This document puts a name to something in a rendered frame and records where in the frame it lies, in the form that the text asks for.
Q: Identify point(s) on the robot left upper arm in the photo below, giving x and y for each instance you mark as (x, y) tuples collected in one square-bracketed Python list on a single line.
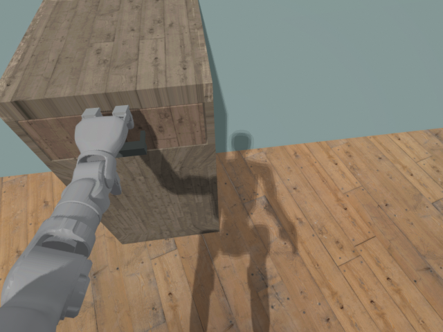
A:
[(49, 286)]

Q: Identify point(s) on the robot left forearm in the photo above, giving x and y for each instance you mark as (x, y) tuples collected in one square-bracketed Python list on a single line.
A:
[(74, 221)]

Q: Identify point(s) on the left robot hand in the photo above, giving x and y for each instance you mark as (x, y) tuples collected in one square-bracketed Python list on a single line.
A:
[(104, 133)]

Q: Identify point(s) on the drawer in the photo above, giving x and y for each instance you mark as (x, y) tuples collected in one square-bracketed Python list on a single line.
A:
[(169, 126)]

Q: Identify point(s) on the handle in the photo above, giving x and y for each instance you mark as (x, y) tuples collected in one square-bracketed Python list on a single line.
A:
[(135, 148)]

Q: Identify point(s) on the cabinet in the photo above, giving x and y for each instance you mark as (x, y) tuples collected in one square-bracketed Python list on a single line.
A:
[(82, 54)]

